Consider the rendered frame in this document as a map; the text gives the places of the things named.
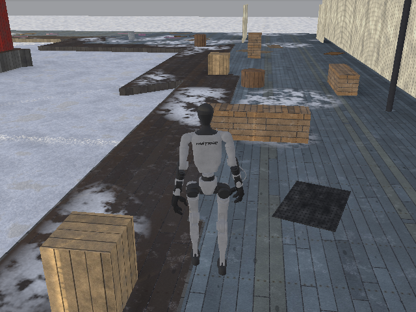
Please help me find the robot torso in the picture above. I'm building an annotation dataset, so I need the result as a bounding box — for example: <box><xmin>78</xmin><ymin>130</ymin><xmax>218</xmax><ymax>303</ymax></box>
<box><xmin>192</xmin><ymin>128</ymin><xmax>222</xmax><ymax>195</ymax></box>

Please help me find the robot right upper arm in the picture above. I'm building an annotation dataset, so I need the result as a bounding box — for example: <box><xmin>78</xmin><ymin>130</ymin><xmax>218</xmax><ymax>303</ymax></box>
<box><xmin>220</xmin><ymin>131</ymin><xmax>237</xmax><ymax>167</ymax></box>

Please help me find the humanoid robot head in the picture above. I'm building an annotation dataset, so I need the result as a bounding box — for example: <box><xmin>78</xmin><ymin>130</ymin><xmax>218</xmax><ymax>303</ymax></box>
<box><xmin>195</xmin><ymin>103</ymin><xmax>218</xmax><ymax>135</ymax></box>

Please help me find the robot left upper arm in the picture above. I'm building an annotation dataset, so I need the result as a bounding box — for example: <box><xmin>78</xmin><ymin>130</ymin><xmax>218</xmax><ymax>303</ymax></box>
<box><xmin>179</xmin><ymin>132</ymin><xmax>193</xmax><ymax>170</ymax></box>

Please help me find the right robot forearm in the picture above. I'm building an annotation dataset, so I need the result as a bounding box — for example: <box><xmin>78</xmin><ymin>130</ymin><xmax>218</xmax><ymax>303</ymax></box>
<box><xmin>230</xmin><ymin>157</ymin><xmax>243</xmax><ymax>188</ymax></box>

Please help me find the left robot forearm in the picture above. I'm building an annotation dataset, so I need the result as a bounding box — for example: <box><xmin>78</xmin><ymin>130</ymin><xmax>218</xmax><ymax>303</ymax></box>
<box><xmin>173</xmin><ymin>161</ymin><xmax>185</xmax><ymax>196</ymax></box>

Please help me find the robot right hand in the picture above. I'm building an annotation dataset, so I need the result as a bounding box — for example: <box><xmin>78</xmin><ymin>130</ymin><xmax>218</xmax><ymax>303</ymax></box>
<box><xmin>230</xmin><ymin>186</ymin><xmax>244</xmax><ymax>203</ymax></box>

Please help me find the robot left hand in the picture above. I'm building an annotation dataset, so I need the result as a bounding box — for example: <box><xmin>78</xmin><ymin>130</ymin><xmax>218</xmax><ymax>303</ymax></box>
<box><xmin>172</xmin><ymin>194</ymin><xmax>187</xmax><ymax>215</ymax></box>

